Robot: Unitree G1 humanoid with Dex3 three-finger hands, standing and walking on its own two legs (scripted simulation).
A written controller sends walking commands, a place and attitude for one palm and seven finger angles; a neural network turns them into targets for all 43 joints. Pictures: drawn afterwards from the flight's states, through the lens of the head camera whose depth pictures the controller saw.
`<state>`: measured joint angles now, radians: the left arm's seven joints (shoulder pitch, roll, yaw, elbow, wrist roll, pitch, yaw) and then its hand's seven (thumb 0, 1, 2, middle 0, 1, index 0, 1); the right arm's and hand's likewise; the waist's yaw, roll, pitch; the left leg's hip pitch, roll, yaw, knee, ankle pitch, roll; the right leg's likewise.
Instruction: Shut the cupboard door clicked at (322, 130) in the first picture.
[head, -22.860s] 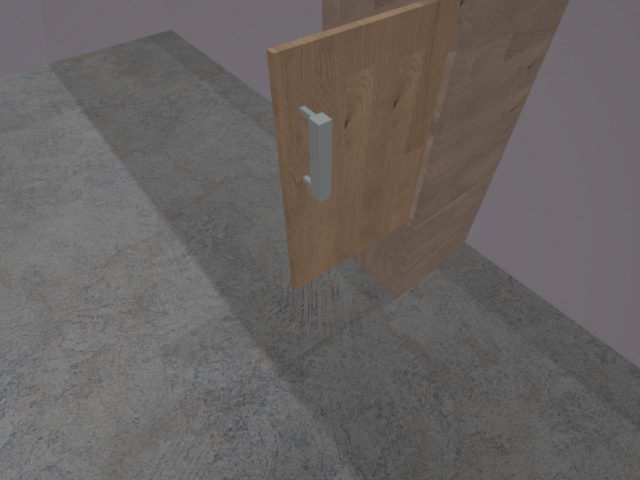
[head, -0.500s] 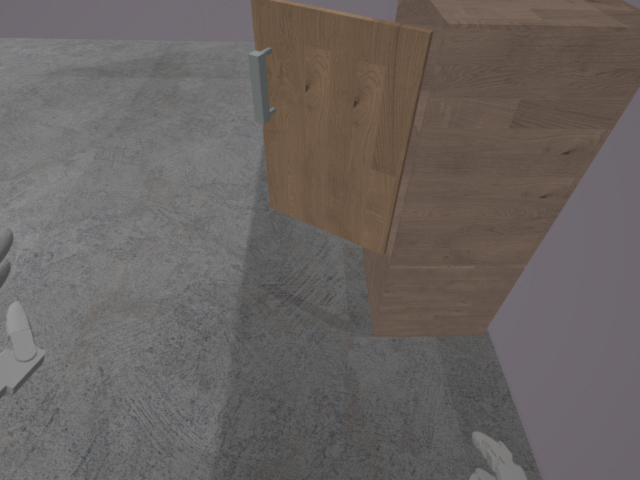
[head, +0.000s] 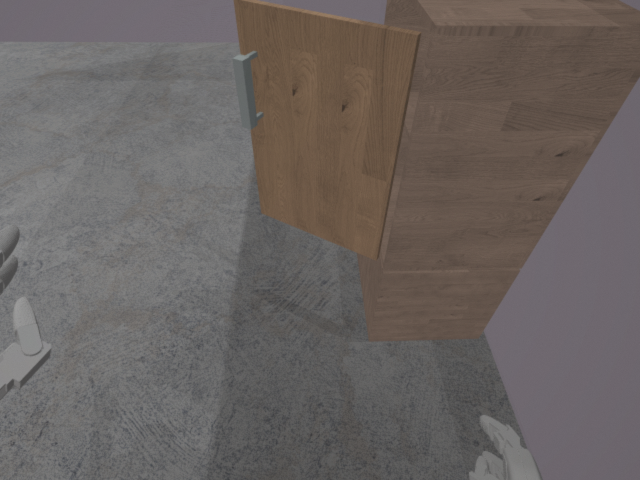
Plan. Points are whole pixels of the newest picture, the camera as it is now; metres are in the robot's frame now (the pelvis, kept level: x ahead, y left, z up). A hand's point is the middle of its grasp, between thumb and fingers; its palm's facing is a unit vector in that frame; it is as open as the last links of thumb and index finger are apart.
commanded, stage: let the arm hang, fingers relaxed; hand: left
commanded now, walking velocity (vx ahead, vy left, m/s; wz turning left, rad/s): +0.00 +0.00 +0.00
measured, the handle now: (251, 90) +0.89 +0.20 +0.07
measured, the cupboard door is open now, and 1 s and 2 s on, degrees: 59 59 59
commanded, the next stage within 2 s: look to check the result in 1.10 s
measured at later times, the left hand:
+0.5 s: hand out of the picture -0.08 +0.20 -0.17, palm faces +0.05 -0.98 -0.21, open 7.1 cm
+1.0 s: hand out of the picture -0.03 +0.18 -0.17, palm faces +0.04 -0.98 -0.18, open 7.3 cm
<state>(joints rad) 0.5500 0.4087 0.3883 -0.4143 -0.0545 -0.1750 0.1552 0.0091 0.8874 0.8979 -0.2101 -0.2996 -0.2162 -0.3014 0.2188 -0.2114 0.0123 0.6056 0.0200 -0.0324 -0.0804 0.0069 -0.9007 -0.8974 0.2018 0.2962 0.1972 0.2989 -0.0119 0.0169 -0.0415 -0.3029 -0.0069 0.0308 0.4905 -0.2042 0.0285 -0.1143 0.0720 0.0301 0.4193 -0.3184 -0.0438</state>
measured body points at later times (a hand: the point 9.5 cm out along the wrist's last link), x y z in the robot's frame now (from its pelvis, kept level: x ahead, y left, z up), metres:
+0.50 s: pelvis -0.02 +0.01 +0.00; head +0.00 +0.02 +0.45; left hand -0.08 +0.25 -0.16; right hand -0.03 -0.23 -0.15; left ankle +0.03 +0.10 -0.74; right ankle -0.06 -0.09 -0.74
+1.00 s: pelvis -0.02 +0.01 +0.00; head -0.02 +0.00 +0.45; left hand -0.03 +0.23 -0.16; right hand -0.01 -0.23 -0.16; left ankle +0.03 +0.10 -0.74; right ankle -0.06 -0.09 -0.74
